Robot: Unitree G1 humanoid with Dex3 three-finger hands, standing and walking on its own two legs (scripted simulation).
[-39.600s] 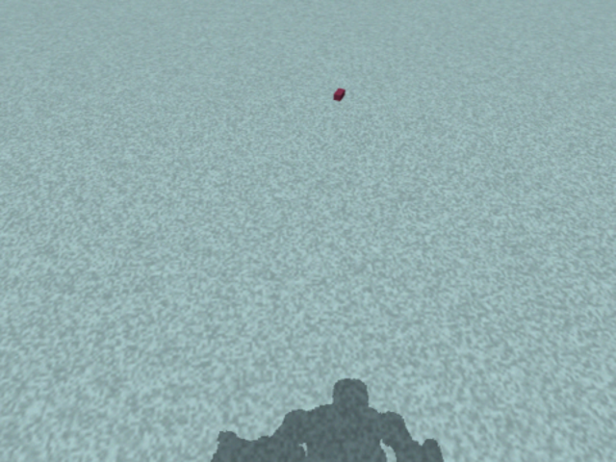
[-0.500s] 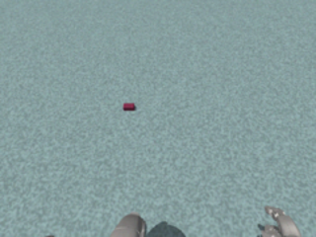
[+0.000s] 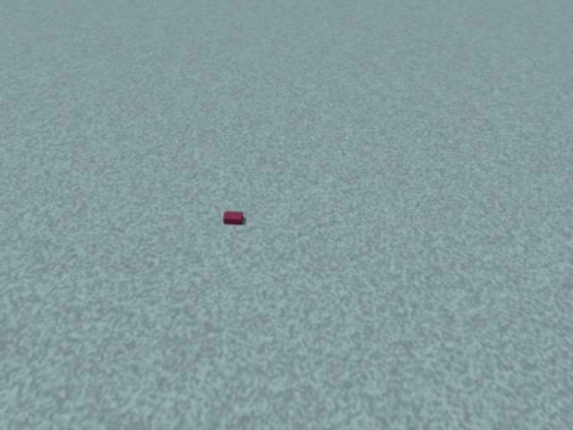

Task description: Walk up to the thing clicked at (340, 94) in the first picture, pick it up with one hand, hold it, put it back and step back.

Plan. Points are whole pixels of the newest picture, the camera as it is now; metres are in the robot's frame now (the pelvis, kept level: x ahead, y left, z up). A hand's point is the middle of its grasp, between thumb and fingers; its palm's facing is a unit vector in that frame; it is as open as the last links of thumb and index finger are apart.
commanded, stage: step back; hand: left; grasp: from above
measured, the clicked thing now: (233, 218) +1.11 +0.23 -0.75
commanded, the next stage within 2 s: stand in 0.60 s
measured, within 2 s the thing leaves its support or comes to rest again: neither
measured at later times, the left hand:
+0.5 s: hand out of the picture +0.10 +0.29 -0.16, palm faces +0.06 -0.92 -0.39, open 7.3 cm
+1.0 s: hand out of the picture +0.12 +0.27 -0.14, palm faces +0.00 -0.94 -0.35, open 7.3 cm
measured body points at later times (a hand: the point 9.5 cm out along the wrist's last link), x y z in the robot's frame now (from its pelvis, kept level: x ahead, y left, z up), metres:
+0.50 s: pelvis +0.04 +0.01 -0.01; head +0.08 +0.02 +0.44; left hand +0.10 +0.33 -0.13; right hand +0.15 -0.28 -0.14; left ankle +0.09 +0.14 -0.73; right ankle +0.04 -0.11 -0.73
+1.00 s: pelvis +0.05 +0.02 +0.01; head +0.05 +0.02 +0.46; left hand +0.12 +0.32 -0.12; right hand +0.15 -0.28 -0.11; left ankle +0.09 +0.14 -0.73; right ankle +0.03 -0.11 -0.73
